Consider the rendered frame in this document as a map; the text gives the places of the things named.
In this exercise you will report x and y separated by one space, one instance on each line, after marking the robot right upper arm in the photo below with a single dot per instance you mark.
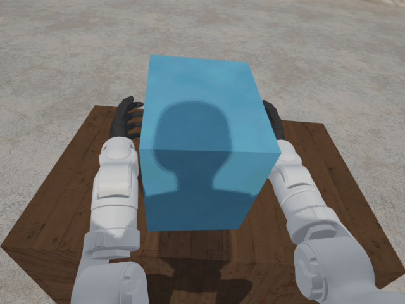
336 270

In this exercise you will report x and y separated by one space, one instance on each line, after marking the left robot forearm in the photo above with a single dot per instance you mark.
113 224

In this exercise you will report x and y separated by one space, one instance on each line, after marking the carton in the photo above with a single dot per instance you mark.
206 144

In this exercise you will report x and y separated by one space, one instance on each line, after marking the right robot forearm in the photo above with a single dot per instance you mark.
308 217

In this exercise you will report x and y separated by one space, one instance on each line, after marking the robot left hand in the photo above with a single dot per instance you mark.
120 126

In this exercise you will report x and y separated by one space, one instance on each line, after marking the robot left upper arm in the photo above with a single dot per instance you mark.
113 283

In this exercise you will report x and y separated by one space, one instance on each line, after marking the robot right hand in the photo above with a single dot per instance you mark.
275 120

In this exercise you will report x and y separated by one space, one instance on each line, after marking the pedestal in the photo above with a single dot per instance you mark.
250 265

